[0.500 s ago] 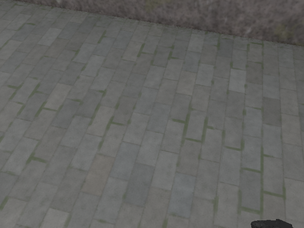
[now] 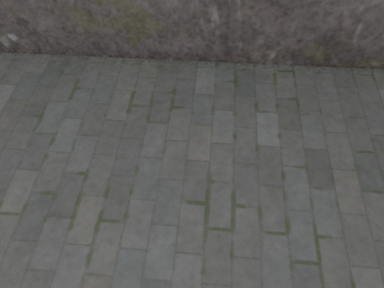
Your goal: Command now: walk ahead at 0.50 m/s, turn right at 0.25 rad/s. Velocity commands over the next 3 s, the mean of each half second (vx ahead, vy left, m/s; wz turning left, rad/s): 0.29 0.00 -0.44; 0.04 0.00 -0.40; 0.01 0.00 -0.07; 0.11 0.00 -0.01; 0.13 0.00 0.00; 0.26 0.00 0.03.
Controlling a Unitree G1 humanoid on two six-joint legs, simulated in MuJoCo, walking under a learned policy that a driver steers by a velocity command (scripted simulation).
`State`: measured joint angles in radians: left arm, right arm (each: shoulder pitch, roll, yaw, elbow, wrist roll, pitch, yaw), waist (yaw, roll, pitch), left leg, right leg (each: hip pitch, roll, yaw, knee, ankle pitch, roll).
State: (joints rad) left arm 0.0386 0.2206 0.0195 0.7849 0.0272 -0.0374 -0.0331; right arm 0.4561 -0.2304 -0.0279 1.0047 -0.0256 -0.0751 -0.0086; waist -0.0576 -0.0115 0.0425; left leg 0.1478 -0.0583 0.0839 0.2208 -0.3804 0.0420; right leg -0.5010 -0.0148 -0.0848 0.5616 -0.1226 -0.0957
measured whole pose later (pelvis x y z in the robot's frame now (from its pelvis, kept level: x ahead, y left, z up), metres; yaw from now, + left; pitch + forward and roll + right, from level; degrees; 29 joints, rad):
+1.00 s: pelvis +0.22 -0.02 +0.01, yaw -28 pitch -1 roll +0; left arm 0.17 0.27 0.03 0.80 0.02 0.07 -0.01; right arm 0.25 -0.28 -0.02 0.81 -0.02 0.03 -0.01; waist -0.03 0.00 0.05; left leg -0.31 0.02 0.07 0.50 -0.17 0.02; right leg -0.19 0.04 0.03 0.50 -0.31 -0.03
